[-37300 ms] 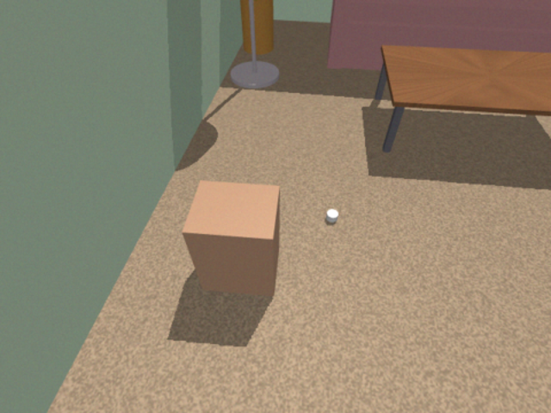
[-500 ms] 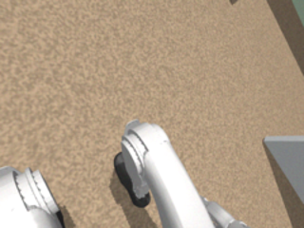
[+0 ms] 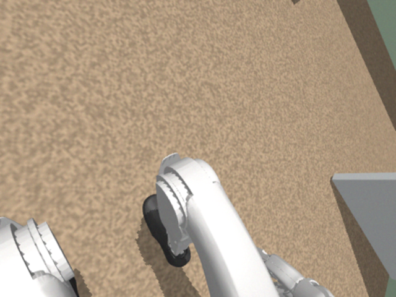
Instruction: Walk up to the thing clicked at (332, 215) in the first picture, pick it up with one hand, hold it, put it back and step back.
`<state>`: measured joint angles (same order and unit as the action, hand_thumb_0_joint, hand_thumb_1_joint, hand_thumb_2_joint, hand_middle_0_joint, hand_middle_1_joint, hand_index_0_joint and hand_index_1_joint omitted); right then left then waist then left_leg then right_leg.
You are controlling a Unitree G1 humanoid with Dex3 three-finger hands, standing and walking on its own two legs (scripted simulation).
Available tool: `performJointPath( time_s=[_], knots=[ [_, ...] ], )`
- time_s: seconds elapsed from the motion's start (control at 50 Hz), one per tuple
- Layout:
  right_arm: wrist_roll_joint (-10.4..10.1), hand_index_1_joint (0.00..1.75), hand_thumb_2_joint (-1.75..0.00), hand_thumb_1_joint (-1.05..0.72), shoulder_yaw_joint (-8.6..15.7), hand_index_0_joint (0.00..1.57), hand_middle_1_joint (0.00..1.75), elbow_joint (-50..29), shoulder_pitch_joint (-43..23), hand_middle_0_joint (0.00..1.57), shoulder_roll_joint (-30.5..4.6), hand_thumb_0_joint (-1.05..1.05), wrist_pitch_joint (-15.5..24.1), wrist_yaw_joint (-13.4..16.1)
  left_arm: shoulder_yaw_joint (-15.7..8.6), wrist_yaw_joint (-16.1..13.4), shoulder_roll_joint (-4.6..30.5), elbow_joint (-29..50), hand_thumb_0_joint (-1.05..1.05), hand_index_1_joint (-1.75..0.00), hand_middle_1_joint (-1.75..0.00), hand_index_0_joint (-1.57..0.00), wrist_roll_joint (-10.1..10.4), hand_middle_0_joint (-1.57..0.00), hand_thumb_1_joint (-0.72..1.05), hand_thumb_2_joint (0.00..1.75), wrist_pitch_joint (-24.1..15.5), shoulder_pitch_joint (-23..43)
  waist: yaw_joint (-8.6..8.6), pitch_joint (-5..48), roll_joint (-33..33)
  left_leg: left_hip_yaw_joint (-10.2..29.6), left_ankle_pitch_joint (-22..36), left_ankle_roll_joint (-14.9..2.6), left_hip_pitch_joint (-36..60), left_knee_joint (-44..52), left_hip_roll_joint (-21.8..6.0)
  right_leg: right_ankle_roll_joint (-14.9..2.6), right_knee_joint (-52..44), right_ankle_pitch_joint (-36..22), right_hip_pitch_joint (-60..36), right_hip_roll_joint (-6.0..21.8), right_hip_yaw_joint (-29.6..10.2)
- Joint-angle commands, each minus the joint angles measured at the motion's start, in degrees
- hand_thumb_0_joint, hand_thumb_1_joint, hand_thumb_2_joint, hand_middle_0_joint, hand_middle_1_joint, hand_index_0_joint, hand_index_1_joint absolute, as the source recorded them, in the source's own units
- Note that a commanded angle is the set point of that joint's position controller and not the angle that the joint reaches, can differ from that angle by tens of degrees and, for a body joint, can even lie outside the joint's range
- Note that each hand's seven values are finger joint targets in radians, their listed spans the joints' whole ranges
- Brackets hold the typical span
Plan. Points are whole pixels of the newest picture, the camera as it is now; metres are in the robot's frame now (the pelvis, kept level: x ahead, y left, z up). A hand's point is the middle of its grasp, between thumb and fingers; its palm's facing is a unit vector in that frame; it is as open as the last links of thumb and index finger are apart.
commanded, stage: rest palm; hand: left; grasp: from above
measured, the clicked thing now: out of the picture +0.47 +0.35 -0.29
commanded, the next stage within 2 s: close in 0.36 s
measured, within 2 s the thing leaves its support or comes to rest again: neither
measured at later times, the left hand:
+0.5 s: hand out of the picture +0.45 +0.33 -0.27, palm faces -0.44 -0.18 -0.88, open 13.0 cm
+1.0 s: hand out of the picture +0.46 +0.33 -0.27, palm faces -0.44 -0.17 -0.88, open 11.5 cm
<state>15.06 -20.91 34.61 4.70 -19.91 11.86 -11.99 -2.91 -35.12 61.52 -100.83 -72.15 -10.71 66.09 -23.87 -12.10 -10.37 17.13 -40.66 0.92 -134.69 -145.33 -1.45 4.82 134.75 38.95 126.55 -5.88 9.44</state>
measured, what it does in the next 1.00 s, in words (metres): stands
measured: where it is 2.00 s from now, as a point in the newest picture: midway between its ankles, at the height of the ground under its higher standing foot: (125, 272)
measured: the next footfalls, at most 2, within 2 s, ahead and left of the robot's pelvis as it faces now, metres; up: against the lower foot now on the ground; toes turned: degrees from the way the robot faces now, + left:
none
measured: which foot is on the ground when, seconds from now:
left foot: down 0.00-1.00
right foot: down 0.00-1.00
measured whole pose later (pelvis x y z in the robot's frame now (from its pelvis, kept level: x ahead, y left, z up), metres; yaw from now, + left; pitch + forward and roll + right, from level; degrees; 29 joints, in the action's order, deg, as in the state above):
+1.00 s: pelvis +0.00 +0.00 +0.01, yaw -1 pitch +28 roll -16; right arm 15.1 -22.0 33.9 4.8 -20.4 11.7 -11.8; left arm -2.5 -33.3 63.0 -99.6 -70.2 -10.6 66.1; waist -24.1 -13.5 -10.6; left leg 17.5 -40.8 0.7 -133.9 -144.5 -1.9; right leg 5.0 133.4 38.5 125.7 -6.0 9.9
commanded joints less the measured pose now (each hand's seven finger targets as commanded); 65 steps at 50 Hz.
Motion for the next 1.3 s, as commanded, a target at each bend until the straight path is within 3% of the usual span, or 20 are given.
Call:
performJointPath(
  time_s=[0.0,0.06,0.12,0.16,0.18,0.24,0.44,0.48,0.56,0.6,0.66,0.72,0.78,0.92,1.0,1.14,1.22,1.24,1.26,1.28],
  knots=[
    [-0.67,0.30,-0.91,-0.91,5.61,0.20,0.30,1.55,10.99,0.20,-19.84,0.00,0.37,0.59,-0.57,-1.84,12.02,5.88,0.00,-0.97,-0.99,-0.17,0.94,-0.15,-0.40,0.87,0.26,14.09,-3.54,35.71,35.32,-5.95,13.72,-0.65,30.24,14.58,-3.09,-5.54,-10.48,-17.16,-19.56,-1.20,7.76],
    [-0.56,0.30,-0.90,-0.90,5.54,0.20,0.30,1.38,10.48,0.20,-19.92,0.00,0.89,0.27,-0.08,-1.57,11.24,6.62,0.00,-0.97,-1.00,-0.16,1.27,-0.14,-0.39,0.84,0.27,13.73,-3.37,35.85,35.38,-5.60,14.15,-0.48,30.92,14.50,-3.14,-5.57,-9.79,-17.29,-18.95,-1.20,8.01],
    [-0.62,0.30,-0.90,-0.91,5.03,0.20,0.30,0.98,10.77,0.20,-20.24,0.00,0.90,0.19,-1.21,-1.57,13.19,5.70,0.00,-0.95,-0.97,-0.19,1.57,-0.17,-0.36,0.84,0.24,12.28,-3.33,35.99,33.49,-5.77,13.07,-0.79,29.54,14.55,-3.09,-5.34,-10.78,-16.72,-20.84,-1.27,7.74],
    [-0.49,0.30,-0.90,-0.90,5.10,0.20,0.30,1.00,11.09,0.20,-20.32,0.00,0.78,0.36,-1.81,-1.81,14.41,9.07,0.00,-0.96,-0.98,-0.19,1.68,-0.17,-0.35,0.84,-0.05,14.91,-2.93,39.50,35.55,-6.00,15.32,-0.70,31.57,14.35,-3.18,-5.39,-10.86,-18.58,-22.19,-1.34,7.63],
    [-0.42,0.30,-0.91,-0.91,5.02,0.20,0.30,0.81,10.60,0.20,-19.87,0.00,0.85,0.34,-0.73,-1.81,12.66,8.42,0.00,-0.96,-0.98,-0.19,1.67,-0.17,-0.37,0.84,-0.04,14.28,-2.97,38.67,36.32,-5.93,15.90,-0.49,31.81,14.57,-3.22,-5.56,-10.48,-19.19,-22.12,-1.33,7.72],
    [-0.30,0.30,-0.90,-0.91,4.50,0.20,0.30,1.54,11.85,0.20,-19.98,0.00,0.86,-0.11,-0.69,-1.29,11.66,4.66,0.00,-0.96,-0.99,-0.18,1.73,-0.15,-0.36,0.81,0.59,10.86,-4.22,36.30,33.44,-5.84,16.03,-0.85,30.03,13.35,-3.29,-5.01,-10.70,-19.39,-21.94,-1.53,8.10],
    [-0.25,0.30,-0.91,-0.91,4.75,0.20,0.30,1.17,11.31,0.20,-20.33,0.00,0.24,0.26,-0.90,-0.96,13.03,7.22,0.00,-0.97,-1.00,-0.22,2.17,-0.19,-0.30,0.84,-0.46,12.14,-3.50,36.06,34.76,-5.48,14.14,-0.62,30.67,14.76,-3.33,-5.39,-11.18,-17.42,-21.76,-1.56,8.19],
    [-0.15,0.30,-0.90,-0.90,4.01,0.20,0.30,0.72,11.09,0.20,-19.78,0.00,0.22,0.22,-0.63,-1.09,12.38,5.78,0.00,-0.93,-0.98,-0.25,1.94,-0.20,-0.24,0.73,-0.43,10.72,-3.83,35.84,33.40,-5.59,14.34,-0.80,30.00,14.30,-3.33,-5.17,-11.41,-17.98,-22.57,-1.58,8.21],
    [-0.35,0.30,-0.90,-0.90,4.58,0.20,0.30,1.36,10.87,0.20,-20.29,0.00,0.07,0.49,-1.54,-1.94,14.47,8.54,0.00,-0.92,-0.98,-0.27,1.54,-0.22,-0.22,0.71,-0.75,13.47,-3.23,37.82,36.23,-5.59,15.64,-0.50,31.66,14.46,-3.55,-5.32,-10.97,-18.88,-22.18,-1.49,8.14],
    [0.09,0.30,-0.90,-0.90,4.49,0.20,0.30,1.42,10.59,0.20,-20.19,0.00,0.10,0.40,-0.81,-1.95,12.70,5.55,0.00,-0.91,-0.97,-0.29,1.52,-0.23,-0.19,0.69,-0.37,11.20,-3.99,35.13,34.49,-5.53,13.91,-0.53,30.28,14.71,-3.55,-5.31,-11.23,-17.54,-21.29,-1.73,8.34],
    [-0.31,0.30,-0.90,-0.90,4.93,0.20,0.30,1.23,11.03,0.20,-20.40,0.00,0.21,0.48,-0.59,-1.74,13.05,8.05,0.00,-0.90,-0.97,-0.29,1.13,-0.23,-0.18,0.67,-0.11,13.86,-3.82,35.03,35.57,-5.49,13.89,-0.45,30.25,14.82,-3.41,-5.48,-10.74,-17.53,-20.23,-1.31,8.20],
    [-0.22,0.30,-0.90,-0.90,4.51,0.20,0.30,1.31,10.93,0.20,-20.13,0.00,0.08,0.53,-0.82,-1.19,13.27,5.81,0.00,-0.87,-0.93,-0.33,1.47,-0.28,-0.14,0.66,0.28,12.12,-3.99,35.02,34.51,-5.19,13.43,-0.51,29.80,15.21,-3.52,-5.36,-11.27,-17.01,-20.52,-1.38,8.26],
    [-0.14,0.30,-0.90,-0.90,5.13,0.20,0.30,1.23,11.40,0.20,-20.34,0.00,-0.08,0.65,0.65,-0.49,11.24,6.69,0.00,-0.85,-0.91,-0.36,1.72,-0.31,-0.10,0.62,0.41,12.66,-4.64,34.88,34.16,-5.51,13.77,-0.68,30.36,14.82,-3.39,-5.24,-11.63,-17.55,-20.88,-1.46,8.10],
    [-0.49,0.30,-0.90,-0.90,4.72,0.20,0.30,0.61,11.16,0.20,-20.43,0.00,-0.04,0.86,0.85,0.24,12.36,9.00,0.00,-0.80,-0.86,-0.42,2.35,-0.36,-0.03,0.57,-0.52,13.75,-4.25,35.66,34.21,-5.38,14.31,-0.71,30.39,14.68,-3.38,-5.20,-11.53,-17.90,-21.64,-1.40,8.12],
    [-0.05,0.30,-0.90,-0.89,4.09,0.20,0.30,0.93,11.32,0.20,-19.96,0.00,-0.43,0.95,-0.51,-0.74,13.06,6.25,0.00,-0.77,-0.84,-0.44,2.04,-0.38,0.00,0.55,-0.45,11.63,-3.84,35.59,34.01,-5.32,14.30,-0.56,30.86,15.21,-3.44,-5.25,-11.64,-17.78,-22.12,-1.46,8.34],
    [-0.37,0.30,-0.90,-0.89,3.92,0.20,0.30,0.82,10.43,0.20,-19.61,0.00,-0.24,0.68,-0.38,-0.94,13.04,7.20,0.00,-0.74,-0.80,-0.50,1.85,-0.44,0.08,0.53,0.21,12.27,-3.53,35.49,35.24,-5.57,14.49,-0.56,30.61,14.84,-3.47,-5.29,-11.47,-17.63,-20.84,-1.43,8.12],
    [-0.16,0.30,-0.90,-0.89,4.26,0.20,0.30,0.92,11.38,0.20,-20.22,0.00,-0.19,0.71,-0.36,-0.78,12.92,6.35,0.00,-0.72,-0.78,-0.53,2.06,-0.47,0.12,0.51,0.29,11.88,-4.37,34.68,33.78,-5.42,14.00,-0.65,30.19,15.08,-3.45,-5.29,-11.67,-17.70,-21.83,-1.42,8.14],
    [-0.23,0.30,-0.90,-0.90,3.93,0.20,0.30,0.86,11.01,0.20,-19.97,0.00,-0.29,0.79,-1.04,-0.91,13.83,6.44,0.00,-0.71,-0.78,-0.56,2.10,-0.50,0.15,0.51,0.14,12.18,-3.74,35.88,34.19,-5.21,13.92,-0.53,30.22,15.34,-3.48,-5.34,-11.51,-17.40,-21.65,-1.38,8.31],
    [-0.51,0.30,-0.90,-0.90,4.79,0.20,0.30,0.13,10.19,0.20,-20.48,0.00,-0.02,0.80,-0.13,-0.54,13.33,8.17,0.00,-0.70,-0.76,-0.57,2.12,-0.51,0.16,0.49,0.06,12.82,-3.70,34.71,34.15,-5.64,13.61,-0.69,29.83,14.68,-3.36,-5.33,-11.31,-17.44,-20.97,-1.39,7.83],
    [-0.28,0.30,-0.90,-0.90,3.76,0.20,0.30,1.08,11.31,0.20,-19.76,0.00,-0.04,0.68,-0.77,-0.47,13.21,4.82,0.00,-0.69,-0.76,-0.57,2.35,-0.50,0.16,0.48,0.45,10.77,-4.04,34.62,33.48,-5.56,13.92,-0.68,29.79,14.95,-3.43,-5.24,-11.82,-17.47,-21.93,-1.29,7.96]
  ],
)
